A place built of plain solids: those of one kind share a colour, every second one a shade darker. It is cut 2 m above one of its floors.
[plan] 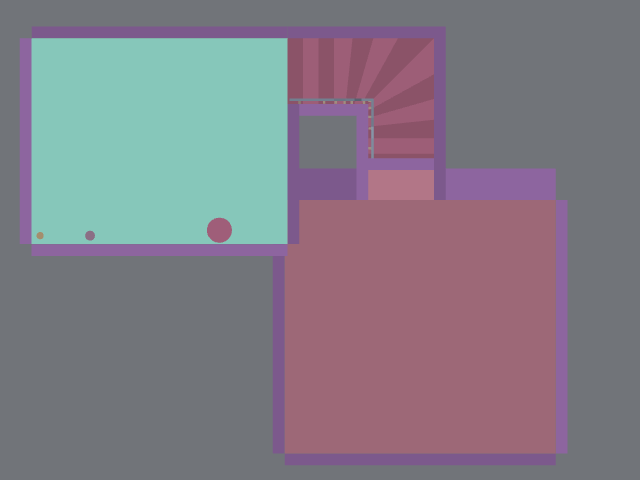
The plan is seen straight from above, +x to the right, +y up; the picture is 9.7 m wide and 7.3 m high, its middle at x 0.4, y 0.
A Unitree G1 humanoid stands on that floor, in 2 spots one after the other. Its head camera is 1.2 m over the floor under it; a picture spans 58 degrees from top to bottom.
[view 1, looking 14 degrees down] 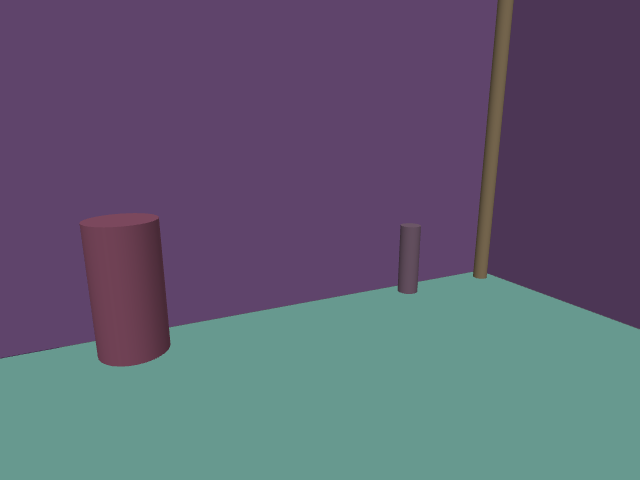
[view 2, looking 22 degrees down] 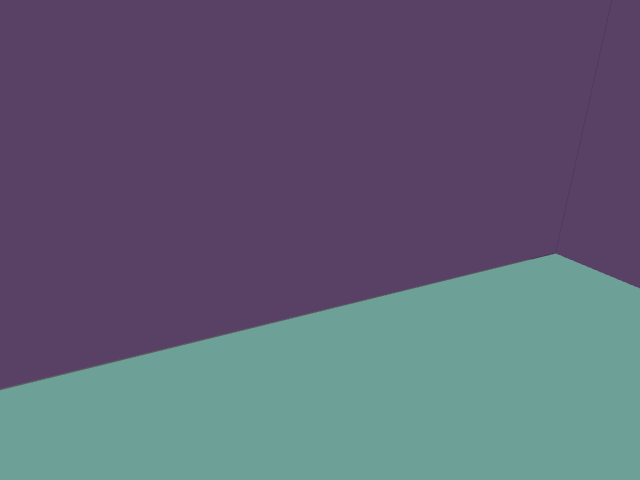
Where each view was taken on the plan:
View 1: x -1.09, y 2.62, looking -116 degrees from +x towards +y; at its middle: wall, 3.08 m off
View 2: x -2.71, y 1.28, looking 65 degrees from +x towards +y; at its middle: wall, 2.13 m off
